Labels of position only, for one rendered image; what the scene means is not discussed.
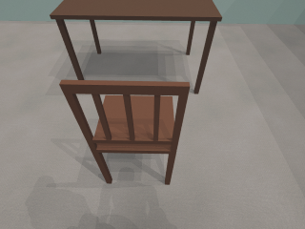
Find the table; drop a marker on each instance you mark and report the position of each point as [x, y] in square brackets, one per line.
[138, 10]

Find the chair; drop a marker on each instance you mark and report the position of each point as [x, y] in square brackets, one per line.
[140, 121]

